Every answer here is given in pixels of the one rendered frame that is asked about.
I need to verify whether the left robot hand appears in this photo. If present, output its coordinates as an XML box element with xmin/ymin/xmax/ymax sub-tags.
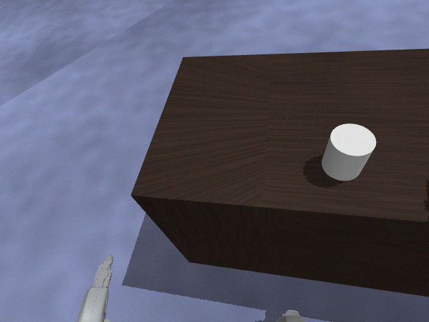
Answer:
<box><xmin>78</xmin><ymin>254</ymin><xmax>113</xmax><ymax>322</ymax></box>

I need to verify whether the can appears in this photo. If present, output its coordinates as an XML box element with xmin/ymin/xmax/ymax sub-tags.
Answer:
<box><xmin>322</xmin><ymin>123</ymin><xmax>376</xmax><ymax>181</ymax></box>

